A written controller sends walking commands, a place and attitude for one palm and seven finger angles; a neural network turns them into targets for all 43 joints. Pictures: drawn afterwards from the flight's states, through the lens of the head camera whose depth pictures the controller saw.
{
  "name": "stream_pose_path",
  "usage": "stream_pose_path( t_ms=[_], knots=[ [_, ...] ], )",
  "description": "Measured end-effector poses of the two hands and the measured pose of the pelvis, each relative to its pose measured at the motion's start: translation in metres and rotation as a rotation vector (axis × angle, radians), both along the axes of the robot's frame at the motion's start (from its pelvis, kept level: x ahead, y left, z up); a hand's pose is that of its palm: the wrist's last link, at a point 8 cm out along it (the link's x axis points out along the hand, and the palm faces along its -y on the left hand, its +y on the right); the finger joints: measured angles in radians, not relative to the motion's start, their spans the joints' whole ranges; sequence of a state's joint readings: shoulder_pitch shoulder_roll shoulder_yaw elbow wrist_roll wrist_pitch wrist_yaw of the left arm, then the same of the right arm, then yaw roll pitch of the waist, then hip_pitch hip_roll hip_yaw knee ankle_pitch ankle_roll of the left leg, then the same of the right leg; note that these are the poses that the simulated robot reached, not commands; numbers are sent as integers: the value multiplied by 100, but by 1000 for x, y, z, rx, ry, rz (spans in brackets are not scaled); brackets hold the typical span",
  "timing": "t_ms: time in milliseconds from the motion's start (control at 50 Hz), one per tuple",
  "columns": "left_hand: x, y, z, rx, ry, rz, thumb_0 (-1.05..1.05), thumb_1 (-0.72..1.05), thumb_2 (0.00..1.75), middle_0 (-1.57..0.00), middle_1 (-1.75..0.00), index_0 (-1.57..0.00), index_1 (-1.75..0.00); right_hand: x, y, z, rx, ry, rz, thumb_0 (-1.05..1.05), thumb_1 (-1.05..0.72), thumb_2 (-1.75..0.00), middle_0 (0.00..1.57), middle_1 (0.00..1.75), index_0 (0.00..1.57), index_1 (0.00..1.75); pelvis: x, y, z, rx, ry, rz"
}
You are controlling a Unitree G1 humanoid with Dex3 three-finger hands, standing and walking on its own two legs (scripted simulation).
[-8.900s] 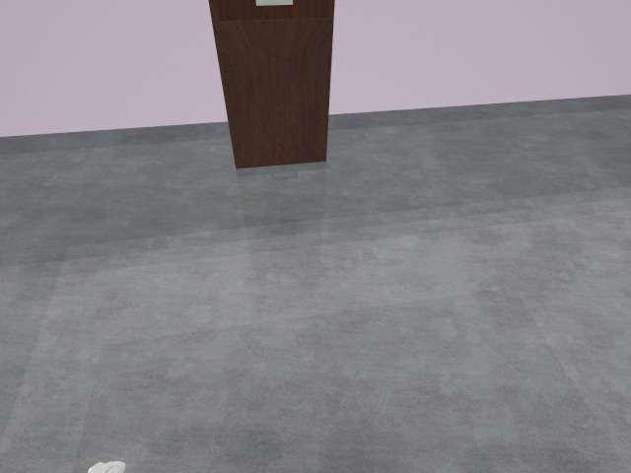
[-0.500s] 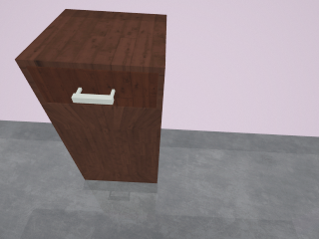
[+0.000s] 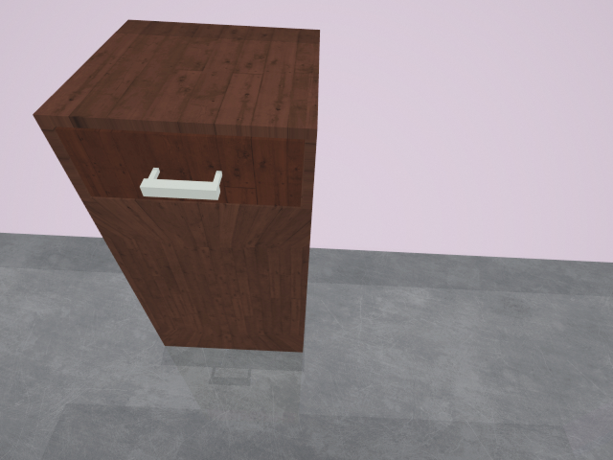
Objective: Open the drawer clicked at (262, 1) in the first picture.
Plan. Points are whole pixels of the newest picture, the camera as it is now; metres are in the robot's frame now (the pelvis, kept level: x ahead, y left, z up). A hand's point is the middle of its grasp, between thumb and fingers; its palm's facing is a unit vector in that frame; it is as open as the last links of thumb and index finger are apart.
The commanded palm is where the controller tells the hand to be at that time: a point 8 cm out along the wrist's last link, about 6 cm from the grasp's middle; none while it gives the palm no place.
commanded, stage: shuffle to correct the standing spot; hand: left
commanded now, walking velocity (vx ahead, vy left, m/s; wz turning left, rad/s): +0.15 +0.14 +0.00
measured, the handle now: (184, 181) +0.56 +0.27 +0.02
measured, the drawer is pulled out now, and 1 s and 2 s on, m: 0.00 0.00 0.00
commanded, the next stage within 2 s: come to a stop and stand still in 0.12 s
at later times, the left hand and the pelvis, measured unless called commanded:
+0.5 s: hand out of the picture +0.06 +0.20 -0.18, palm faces +0.06 -0.98 -0.21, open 7.3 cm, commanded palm none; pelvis +0.05 +0.02 -0.01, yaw +1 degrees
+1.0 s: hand out of the picture +0.03 +0.21 -0.18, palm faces +0.03 -0.98 -0.21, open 7.3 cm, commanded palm none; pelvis +0.00 +0.03 -0.01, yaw +1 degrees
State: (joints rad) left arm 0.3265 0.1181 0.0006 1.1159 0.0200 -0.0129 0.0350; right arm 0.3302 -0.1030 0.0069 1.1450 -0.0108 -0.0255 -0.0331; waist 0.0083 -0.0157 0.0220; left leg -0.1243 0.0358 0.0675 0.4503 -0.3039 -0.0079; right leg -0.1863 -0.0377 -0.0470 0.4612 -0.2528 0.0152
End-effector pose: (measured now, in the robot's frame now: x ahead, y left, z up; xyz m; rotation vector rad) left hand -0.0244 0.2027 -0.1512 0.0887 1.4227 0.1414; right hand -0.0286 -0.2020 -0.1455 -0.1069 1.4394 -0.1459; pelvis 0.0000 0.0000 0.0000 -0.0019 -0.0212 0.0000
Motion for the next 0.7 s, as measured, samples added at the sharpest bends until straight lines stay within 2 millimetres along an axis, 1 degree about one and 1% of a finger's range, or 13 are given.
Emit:
stream_pose_path(
  t_ms=[140,240,280,340,400,440,520,620,700],
  knots=[
    [-5,2,-5,-5,7,40,0,90,90,-20,-30,-20,-30,-3,-3,-5,-2,41,16,0,-91,-90,20,29,19,30,6,3,-7,-10,8,13],
    [-11,14,-12,-19,43,79,0,90,90,-20,-30,-20,-30,9,0,-2,-39,43,23,0,-91,-90,20,29,19,30,20,17,-11,-14,19,18],
    [-9,20,-14,-23,70,67,0,90,90,-20,-30,-20,-30,15,4,0,-52,21,13,0,-91,-90,20,29,19,30,27,22,-12,-5,21,6],
    [8,29,-12,-10,84,30,0,90,90,-20,-30,-20,-30,17,13,2,-59,12,-10,0,-91,-90,20,29,19,30,35,26,-10,-3,20,-5],
    [38,35,-8,9,36,16,0,91,90,-20,-30,-20,-30,15,23,1,-36,44,-18,0,-91,-90,20,29,19,30,42,26,-8,4,13,4],
    [59,38,-7,31,-16,8,1,91,90,-20,-30,-20,-30,15,28,-3,-14,68,-23,0,-91,-90,20,29,19,30,46,24,-9,15,7,11],
    [86,47,1,73,-76,0,1,93,90,-20,-30,-20,-30,27,32,-9,11,76,-39,0,-91,-90,20,29,20,30,52,23,-8,-1,10,16],
    [105,48,4,85,-123,-21,1,92,90,-20,-30,-20,-30,52,29,-11,12,7,-34,0,-91,-90,20,29,20,30,45,22,-7,6,22,8],
    [109,45,6,85,-155,-25,0,92,90,-20,-30,-20,-30,57,16,-10,-14,-20,-17,2,-93,-90,20,30,20,30,37,22,-7,5,19,7]
  ],
)
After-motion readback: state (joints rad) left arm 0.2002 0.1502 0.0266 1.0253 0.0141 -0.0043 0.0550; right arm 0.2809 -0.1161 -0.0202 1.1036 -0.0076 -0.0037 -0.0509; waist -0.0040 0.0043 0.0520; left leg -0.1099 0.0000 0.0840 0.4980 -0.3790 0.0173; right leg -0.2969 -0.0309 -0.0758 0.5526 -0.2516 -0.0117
